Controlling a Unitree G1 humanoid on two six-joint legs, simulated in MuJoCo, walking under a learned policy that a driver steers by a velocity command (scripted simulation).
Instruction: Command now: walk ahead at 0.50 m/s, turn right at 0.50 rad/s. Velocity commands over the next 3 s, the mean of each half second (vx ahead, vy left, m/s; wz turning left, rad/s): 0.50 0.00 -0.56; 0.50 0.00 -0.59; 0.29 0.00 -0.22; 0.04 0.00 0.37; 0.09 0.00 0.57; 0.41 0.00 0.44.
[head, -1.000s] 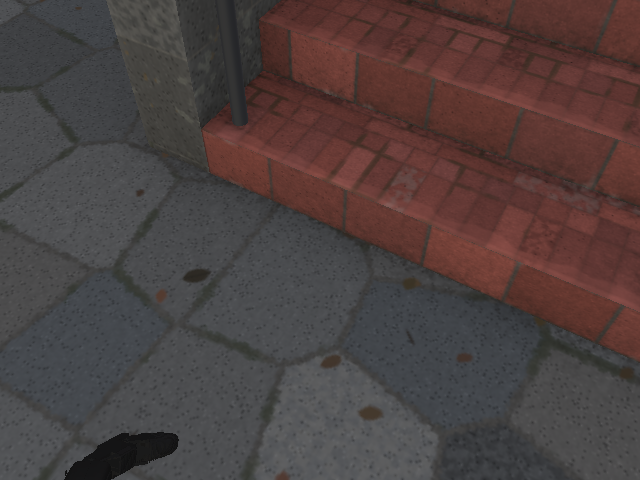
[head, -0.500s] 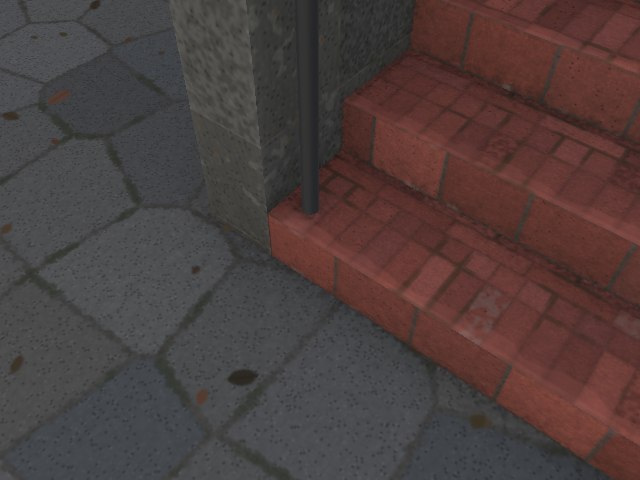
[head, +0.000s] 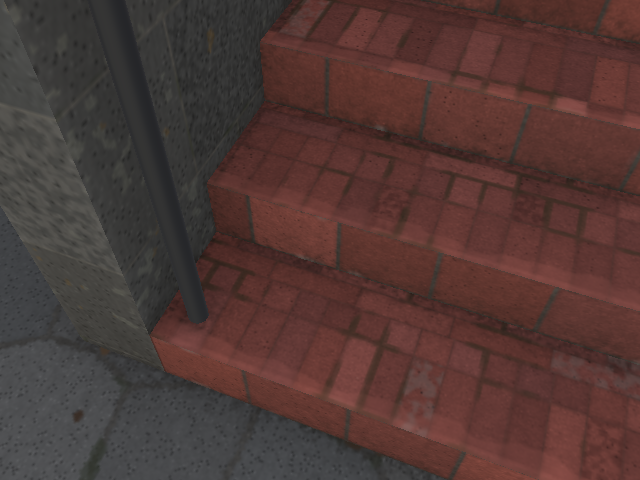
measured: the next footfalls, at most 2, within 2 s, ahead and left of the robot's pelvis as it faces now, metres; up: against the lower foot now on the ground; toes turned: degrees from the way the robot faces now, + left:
right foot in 0.08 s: +0.20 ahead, -0.09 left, +0.00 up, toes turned -8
left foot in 0.54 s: +0.42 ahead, +0.04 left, +0.00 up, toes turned -20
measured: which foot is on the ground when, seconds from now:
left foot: down 0.00-0.12, up 0.14-0.52, down 0.54-1.00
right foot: up 0.00-0.06, down 0.08-0.54, up 0.56-1.00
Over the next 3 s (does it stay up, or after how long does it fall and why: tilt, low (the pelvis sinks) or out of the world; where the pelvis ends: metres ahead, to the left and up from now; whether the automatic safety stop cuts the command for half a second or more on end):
stays up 1.05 -0.37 0.38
